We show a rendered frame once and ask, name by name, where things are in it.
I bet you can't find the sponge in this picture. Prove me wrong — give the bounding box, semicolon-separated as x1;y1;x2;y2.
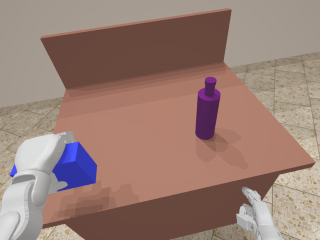
10;141;97;192

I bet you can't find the robot right forearm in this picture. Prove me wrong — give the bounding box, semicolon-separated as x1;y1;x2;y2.
256;225;284;240

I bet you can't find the robot left forearm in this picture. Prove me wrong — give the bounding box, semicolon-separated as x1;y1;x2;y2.
0;170;51;240

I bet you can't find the table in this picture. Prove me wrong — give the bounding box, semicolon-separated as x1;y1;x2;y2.
40;8;316;240

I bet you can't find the robot left hand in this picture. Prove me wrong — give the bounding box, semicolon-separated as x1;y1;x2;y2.
14;131;76;195

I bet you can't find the robot right hand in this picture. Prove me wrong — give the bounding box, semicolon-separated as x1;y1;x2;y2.
236;186;275;234

